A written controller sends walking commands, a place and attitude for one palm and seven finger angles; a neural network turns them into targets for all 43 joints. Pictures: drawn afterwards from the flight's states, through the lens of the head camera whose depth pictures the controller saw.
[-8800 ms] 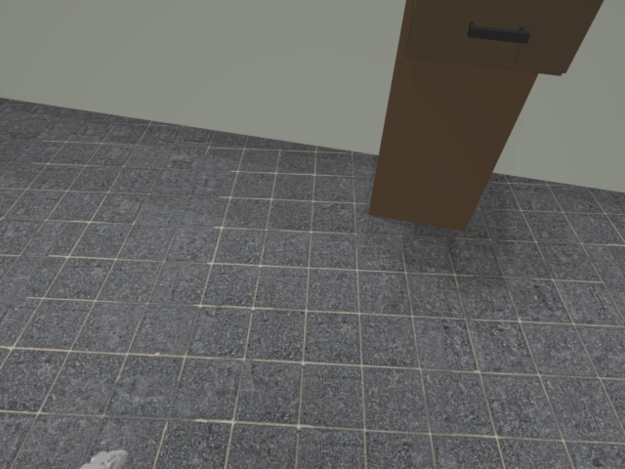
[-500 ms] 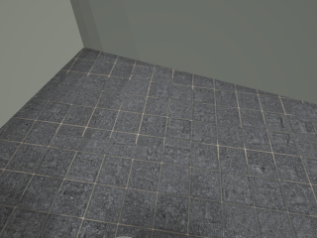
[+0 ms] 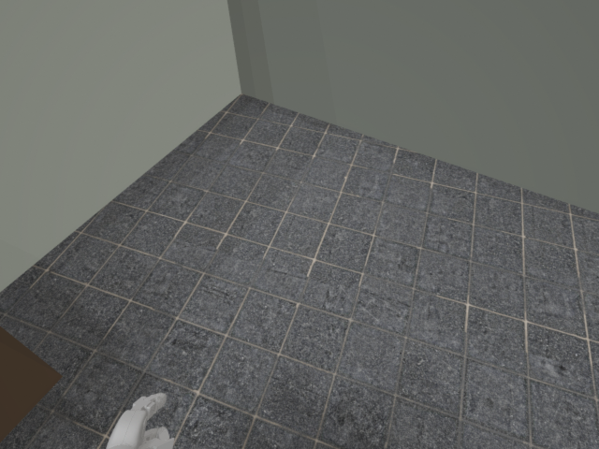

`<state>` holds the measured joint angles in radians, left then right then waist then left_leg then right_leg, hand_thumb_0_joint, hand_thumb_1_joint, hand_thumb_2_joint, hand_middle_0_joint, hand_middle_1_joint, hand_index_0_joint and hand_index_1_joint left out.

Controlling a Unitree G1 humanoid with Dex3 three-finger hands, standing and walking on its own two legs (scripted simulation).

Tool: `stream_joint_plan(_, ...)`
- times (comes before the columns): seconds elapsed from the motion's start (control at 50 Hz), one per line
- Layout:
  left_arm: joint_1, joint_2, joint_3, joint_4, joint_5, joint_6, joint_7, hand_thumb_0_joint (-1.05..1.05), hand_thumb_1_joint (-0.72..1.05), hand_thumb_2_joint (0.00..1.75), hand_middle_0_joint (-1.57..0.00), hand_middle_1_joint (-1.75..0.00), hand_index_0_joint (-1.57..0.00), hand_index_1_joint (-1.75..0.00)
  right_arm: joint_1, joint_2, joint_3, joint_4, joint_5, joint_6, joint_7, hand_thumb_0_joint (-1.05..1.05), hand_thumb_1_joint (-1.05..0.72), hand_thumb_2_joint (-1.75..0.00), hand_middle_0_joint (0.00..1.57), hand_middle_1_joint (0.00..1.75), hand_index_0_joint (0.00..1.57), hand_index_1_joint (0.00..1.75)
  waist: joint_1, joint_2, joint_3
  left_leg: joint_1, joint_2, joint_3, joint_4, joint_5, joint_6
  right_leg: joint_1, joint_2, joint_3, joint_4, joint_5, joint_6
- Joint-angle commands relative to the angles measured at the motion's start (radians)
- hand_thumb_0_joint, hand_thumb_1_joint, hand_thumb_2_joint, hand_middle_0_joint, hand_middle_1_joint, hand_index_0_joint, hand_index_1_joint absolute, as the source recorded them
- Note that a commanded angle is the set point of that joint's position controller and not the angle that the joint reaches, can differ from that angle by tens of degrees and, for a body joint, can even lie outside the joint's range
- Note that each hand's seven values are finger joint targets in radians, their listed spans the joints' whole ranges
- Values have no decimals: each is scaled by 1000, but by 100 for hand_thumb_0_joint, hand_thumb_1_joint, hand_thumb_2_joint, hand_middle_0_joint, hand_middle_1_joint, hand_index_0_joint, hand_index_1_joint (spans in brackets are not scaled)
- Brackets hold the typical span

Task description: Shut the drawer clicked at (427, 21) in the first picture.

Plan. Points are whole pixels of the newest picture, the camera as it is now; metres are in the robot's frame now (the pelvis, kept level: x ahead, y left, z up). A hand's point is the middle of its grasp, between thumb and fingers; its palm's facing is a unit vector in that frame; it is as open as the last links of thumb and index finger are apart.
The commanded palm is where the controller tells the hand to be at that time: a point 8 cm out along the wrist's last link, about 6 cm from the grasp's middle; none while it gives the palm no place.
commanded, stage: turn to face it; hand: left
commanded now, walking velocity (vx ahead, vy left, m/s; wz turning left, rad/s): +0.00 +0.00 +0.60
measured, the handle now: out of the picture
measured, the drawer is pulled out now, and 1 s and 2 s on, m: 0.25 0.25 0.25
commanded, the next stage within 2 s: take the last steps up to it in 1.48 s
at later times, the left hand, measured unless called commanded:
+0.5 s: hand out of the picture -0.06 +0.24 -0.19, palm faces +0.35 -0.90 -0.25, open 7.4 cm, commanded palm none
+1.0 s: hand out of the picture +0.01 +0.27 -0.13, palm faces +0.53 -0.80 -0.26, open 7.4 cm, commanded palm none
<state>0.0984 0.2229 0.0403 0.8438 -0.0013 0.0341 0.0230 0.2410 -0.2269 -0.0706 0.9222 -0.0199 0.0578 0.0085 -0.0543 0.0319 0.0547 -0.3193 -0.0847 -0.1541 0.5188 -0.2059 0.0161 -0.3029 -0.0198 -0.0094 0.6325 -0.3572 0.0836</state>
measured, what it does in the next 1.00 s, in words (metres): steps on the spot, turning left: right foot, then left foot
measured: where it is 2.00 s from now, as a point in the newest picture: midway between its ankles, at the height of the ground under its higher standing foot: outside the picture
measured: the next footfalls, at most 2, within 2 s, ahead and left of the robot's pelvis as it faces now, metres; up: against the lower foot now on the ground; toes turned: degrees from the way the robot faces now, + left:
right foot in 0.02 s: +0.04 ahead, -0.13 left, +0.00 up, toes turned +0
left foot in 0.48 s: -0.01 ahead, +0.14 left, +0.00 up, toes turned +23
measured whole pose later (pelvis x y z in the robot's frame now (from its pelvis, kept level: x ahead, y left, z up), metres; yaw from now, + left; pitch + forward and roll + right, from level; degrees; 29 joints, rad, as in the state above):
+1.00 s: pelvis -0.02 +0.02 +0.00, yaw +35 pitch +0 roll -1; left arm 0.07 0.23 0.04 0.85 0.00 0.04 0.03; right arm 0.27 -0.22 -0.06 0.93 -0.02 0.05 0.00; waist -0.06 0.02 0.06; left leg -0.28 -0.09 -0.18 0.48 -0.20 0.03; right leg -0.36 -0.02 0.01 0.76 -0.42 0.09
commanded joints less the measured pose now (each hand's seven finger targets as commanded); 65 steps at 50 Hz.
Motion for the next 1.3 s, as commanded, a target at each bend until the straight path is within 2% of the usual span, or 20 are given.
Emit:
stream_joint_plan(0.0, 153, 270, 71, -52, 27, -44, 22, 0, 90, 90, -20, -30, -20, -30, -16, -77, -36, -117, 15, -28, -1, 0, -90, -90, 20, 30, 20, 30, 92, -354, -143, -337, -16, 37, 315, -322, -60, 396, -424, 410, -391, 186, -156)
stream_joint_plan(0.02, 141, 264, 62, -65, 19, -35, 23, 0, 90, 90, -20, -30, -20, -30, -39, -142, -49, -119, 0, -24, -3, 0, -90, -90, 20, 30, 20, 30, 90, -260, -120, -293, 26, 40, 507, -391, -58, 222, -497, 393, -383, 231, -230)
stream_joint_plan(0.08, -11, 166, 39, -91, 14, -34, 19, 0, 90, 90, -20, -30, -20, -30, 7, -129, -53, -60, -4, 3, 16, 0, -90, -90, 20, 30, 20, 30, 9, -194, -14, -264, 82, 66, 695, -214, -69, 76, -322, 165, -374, 162, -180)
stream_joint_plan(0.12, 13, 137, 28, -82, 15, -43, 12, 0, 90, 90, -20, -30, -20, -30, 23, -114, -47, -46, -5, 6, 24, 0, -90, -90, 20, 30, 20, 30, 11, -209, -7, -272, 89, 106, 725, -141, -88, 108, -267, 44, -341, 280, -160)
stream_joint_plan(0.32, 170, 211, 53, -15, 32, -33, 10, 0, 90, 90, -20, -30, -20, -30, -141, -89, -16, -84, 9, -2, 27, 0, -90, -90, 20, 30, 20, 30, 95, -257, -29, -157, 117, 227, 342, -234, -96, 208, -342, -58, -254, 502, -204)
stream_joint_plan(0.4, 162, 226, 65, -3, 29, -23, 5, 0, 90, 90, -20, -30, -20, -30, -81, -98, -14, -82, 10, -22, 22, 0, -90, -90, 20, 30, 20, 30, 68, -246, -93, 3, 96, 265, 83, -144, -68, 205, -344, -120, -115, 537, -157)
stream_joint_plan(0.42, 155, 221, 64, -5, 20, -19, 3, 0, 90, 90, -20, -30, -20, -30, -25, -127, -21, -69, 8, -30, 22, 0, -90, -90, 20, 30, 20, 30, 35, -192, -133, 125, 100, 248, -54, -2, -58, 151, -324, -163, -9, 480, -112)
stream_joint_plan(0.44, 164, 178, 59, -22, 12, -14, -1, 0, 90, 90, -20, -30, -20, -30, 46, -223, -43, -55, 3, -43, 18, 0, -90, -90, 20, 30, 20, 30, -4, 35, -198, 322, 249, 44, -138, 213, 3, -33, -245, -198, 206, 245, -46)
stream_joint_plan(0.46, 117, 105, 36, -70, 8, -11, -7, 0, 90, 90, -20, -30, -20, -30, 109, -329, -69, -50, 7, -46, 9, 0, -90, -90, 20, 30, 20, 30, -40, 320, -197, 400, 494, -280, -151, 670, 134, -299, -112, -162, 411, -338, 27)
stream_joint_plan(0.48, 63, 134, 31, -82, 18, 0, 0, 0, 90, 90, -20, -30, -20, -30, 150, -332, -66, -24, 10, -37, 3, 0, -90, -90, 20, 30, 20, 30, -53, 202, -206, 376, 523, -228, -118, 687, 193, -293, -126, -56, 503, -328, 7)
stream_joint_plan(0.54, 34, 138, 45, -39, 17, 3, -5, 0, 90, 90, -20, -30, -20, -30, -18, -237, -40, -65, -1, -40, -19, 0, -90, -90, 20, 30, 20, 30, 0, 185, -75, 199, 369, -131, -162, 406, 156, -303, -129, 3, 563, -129, 7)
stream_joint_plan(0.62, 92, 135, 45, -10, 18, -4, -12, 0, 90, 90, -20, -30, -20, -30, -39, -209, -26, -78, 4, -53, -19, 0, -90, -90, 20, 30, 20, 30, 34, 93, -113, 235, 302, -65, -157, 483, 127, -262, -97, 0, 526, -26, 22)
stream_joint_plan(0.82, -37, 123, 39, -69, 12, -6, 1, 0, 90, 90, -20, -30, -20, -30, 40, -211, -41, -60, -4, -42, -17, 0, -90, -90, 20, 30, 20, 30, 0, 105, -88, 236, 299, -249, -162, 407, 168, -242, -53, 34, 335, -69, 30)
stream_joint_plan(0.98, 54, 122, 37, -66, -2, -21, 11, 0, 90, 90, -20, -30, -20, -30, -8, -204, -51, -73, -1, -28, -14, 0, -90, -90, 20, 30, 20, 30, 51, 115, -127, 70, 221, -322, -83, 396, 122, 87, 25, 17, -78, 42, -9)
stream_joint_plan(1.0, 94, 132, 41, -57, -3, -28, 14, 0, 90, 90, -20, -30, -20, -30, -14, -188, -49, -77, 5, -27, -11, 0, -90, -90, 20, 30, 20, 30, 72, 85, -146, 7, 188, -302, -46, 300, 85, 203, 4, 23, -223, 136, -13)
stream_joint_plan(1.02, 123, 189, 53, -51, 6, -38, 20, 0, 90, 90, -20, -30, -20, -30, 8, -136, -43, -78, 14, -27, -6, 0, -90, -90, 20, 30, 20, 30, 81, -63, -162, -157, 121, -223, 63, 53, 23, 371, -143, 150, -337, 137, -47)
stream_joint_plan(1.04, 123, 271, 67, -61, 22, -41, 25, 0, 90, 90, -20, -30, -20, -30, 16, -84, -35, -101, 16, -28, -6, 0, -90, -90, 20, 30, 20, 30, 89, -333, -138, -340, -24, 9, 308, -327, -60, 410, -425, 429, -387, 162, -166)
stream_joint_plan(1.08, 39, 212, 52, -86, 16, -29, 28, 0, 90, 90, -20, -30, -20, -30, 4, -149, -56, -90, -2, -10, -2, 0, -90, -90, 20, 30, 20, 30, 46, -146, -57, -255, 44, 11, 592, -315, -55, 125, -438, 312, -402, 113, -245)
stream_joint_plan(1.14, -28, 144, 32, -89, 13, -36, 15, 0, 90, 90, -20, -30, -20, -30, 50, -123, -50, -37, -8, 9, 18, 0, -90, -90, 20, 30, 20, 30, 4, -209, 14, -240, 81, 81, 723, -166, -75, 47, -277, 109, -374, 154, -180)
stream_joint_plan(1.28, 127, 169, 43, -22, 26, -40, 15, 0, 90, 90, -20, -30, -20, -30, -54, -95, -30, -53, 1, 9, 20, 0, -90, -90, 20, 30, 20, 30, 69, -213, 2, -221, 113, 148, 530, -194, -98, 154, -309, 27, -336, 273, -200)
